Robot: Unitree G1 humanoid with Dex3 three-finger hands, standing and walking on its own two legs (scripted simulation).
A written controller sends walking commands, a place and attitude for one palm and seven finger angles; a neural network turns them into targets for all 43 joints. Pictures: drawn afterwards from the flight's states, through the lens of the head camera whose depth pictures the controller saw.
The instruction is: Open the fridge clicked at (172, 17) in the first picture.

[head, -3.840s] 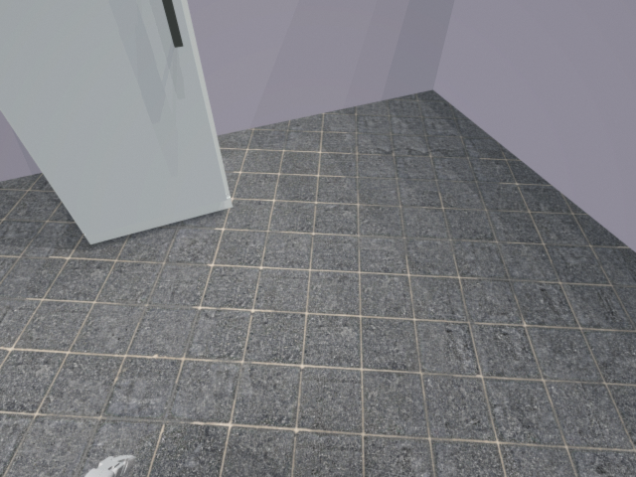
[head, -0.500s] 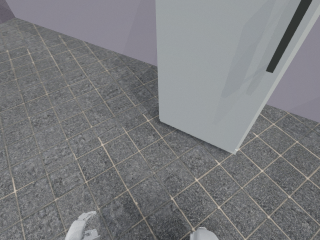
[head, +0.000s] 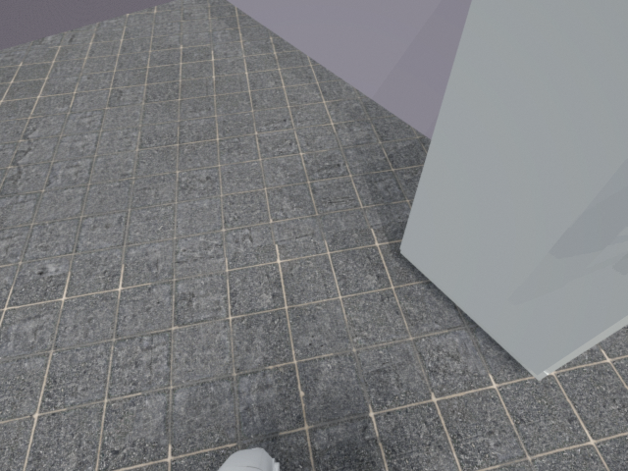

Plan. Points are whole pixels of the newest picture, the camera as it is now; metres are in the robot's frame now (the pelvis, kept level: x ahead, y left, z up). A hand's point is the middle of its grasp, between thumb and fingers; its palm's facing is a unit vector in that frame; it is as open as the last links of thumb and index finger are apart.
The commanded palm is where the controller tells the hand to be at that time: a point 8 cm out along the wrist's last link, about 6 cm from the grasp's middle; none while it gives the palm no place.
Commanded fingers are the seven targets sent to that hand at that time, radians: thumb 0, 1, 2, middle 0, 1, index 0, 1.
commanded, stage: walk to a spot facing it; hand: right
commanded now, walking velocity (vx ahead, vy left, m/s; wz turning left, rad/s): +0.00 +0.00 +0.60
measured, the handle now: out of the picture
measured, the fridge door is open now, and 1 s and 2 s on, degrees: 0 0 0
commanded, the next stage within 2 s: turn to face it in 1.64 s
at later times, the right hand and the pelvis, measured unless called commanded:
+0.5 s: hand out of the picture +0.15 -0.16 -0.17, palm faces -0.24 +0.94 -0.22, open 7.4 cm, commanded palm none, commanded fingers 0.00 -0.90 -0.90 0.20 0.30 0.20 0.30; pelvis +0.00 +0.01 -0.01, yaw +16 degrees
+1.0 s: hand (403, 445) +0.19 -0.11 -0.17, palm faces -0.56 +0.78 -0.26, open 7.4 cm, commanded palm none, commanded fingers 0.00 -0.90 -0.90 0.20 0.30 0.20 0.30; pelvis -0.02 +0.01 -0.01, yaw +36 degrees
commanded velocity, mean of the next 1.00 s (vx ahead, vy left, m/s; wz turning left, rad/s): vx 0.01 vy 0.00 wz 0.60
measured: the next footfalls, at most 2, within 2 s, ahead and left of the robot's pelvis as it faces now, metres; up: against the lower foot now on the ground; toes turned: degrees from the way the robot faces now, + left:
left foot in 0.08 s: +0.04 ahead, +0.13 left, +0.00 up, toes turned +10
right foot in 0.54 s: +0.08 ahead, -0.10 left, +0.00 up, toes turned +14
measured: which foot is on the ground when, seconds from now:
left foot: up 0.00-0.06, down 0.08-0.56, up 0.58-0.98, down 1.00-1.00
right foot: down 0.00-0.08, up 0.10-0.52, down 0.54-1.00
